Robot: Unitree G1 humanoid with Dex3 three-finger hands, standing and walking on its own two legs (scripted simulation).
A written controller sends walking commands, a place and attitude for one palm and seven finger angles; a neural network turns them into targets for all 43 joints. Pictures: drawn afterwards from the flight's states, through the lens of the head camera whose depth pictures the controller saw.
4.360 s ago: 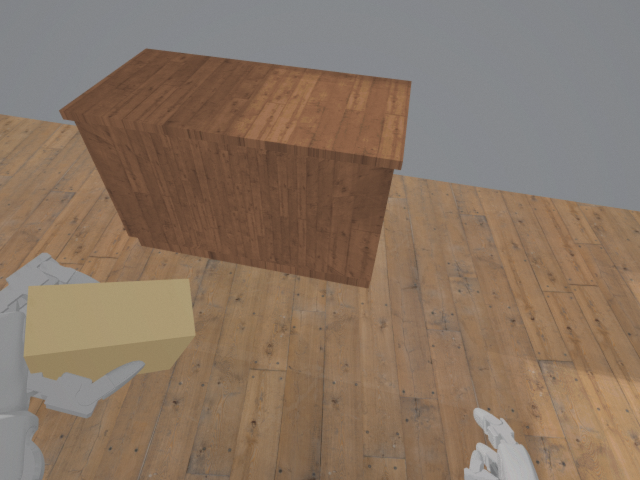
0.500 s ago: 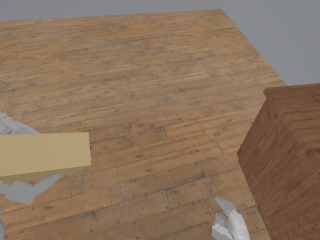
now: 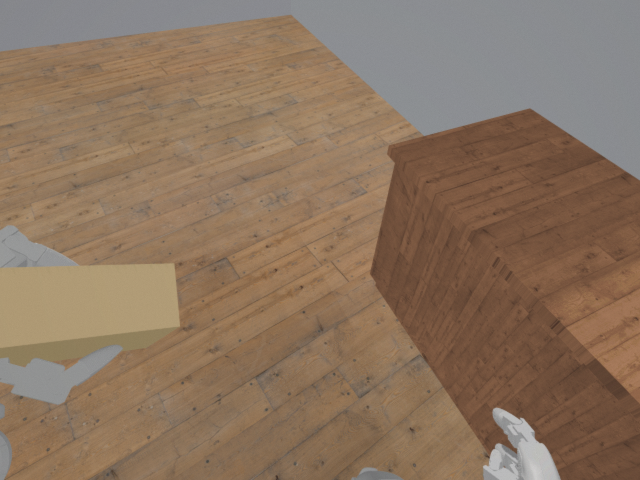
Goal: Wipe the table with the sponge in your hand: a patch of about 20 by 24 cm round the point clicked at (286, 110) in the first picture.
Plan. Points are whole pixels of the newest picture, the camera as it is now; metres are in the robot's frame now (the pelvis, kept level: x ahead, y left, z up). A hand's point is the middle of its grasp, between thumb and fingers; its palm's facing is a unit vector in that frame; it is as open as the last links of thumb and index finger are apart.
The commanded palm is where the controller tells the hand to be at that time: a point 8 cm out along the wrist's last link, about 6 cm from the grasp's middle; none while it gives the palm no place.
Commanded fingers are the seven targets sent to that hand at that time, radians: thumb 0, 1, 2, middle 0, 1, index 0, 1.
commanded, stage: turn to face it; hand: left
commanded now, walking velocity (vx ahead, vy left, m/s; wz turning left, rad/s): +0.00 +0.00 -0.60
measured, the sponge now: (112, 314) +0.22 +0.22 +0.16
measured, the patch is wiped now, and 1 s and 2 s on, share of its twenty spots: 0.00 0.00 0.00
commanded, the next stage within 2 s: none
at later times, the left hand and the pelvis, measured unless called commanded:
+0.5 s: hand (253, 337) +0.20 +0.08 +0.18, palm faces +0.10 -0.84 -0.53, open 9.9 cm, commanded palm +0.17 +0.14 +0.18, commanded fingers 0.00 0.10 1.30 -1.20 -1.60 -1.20 -1.60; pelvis -0.07 -0.08 +0.00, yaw -18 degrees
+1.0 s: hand (411, 401) +0.17 -0.05 +0.16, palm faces -0.14 -0.86 -0.49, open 9.9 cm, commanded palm +0.13 +0.03 +0.18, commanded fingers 0.00 0.10 1.30 -1.20 -1.60 -1.20 -1.60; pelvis -0.16 -0.11 -0.01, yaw -35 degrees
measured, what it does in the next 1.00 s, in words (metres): walks backwards, turning right: right foot, then left foot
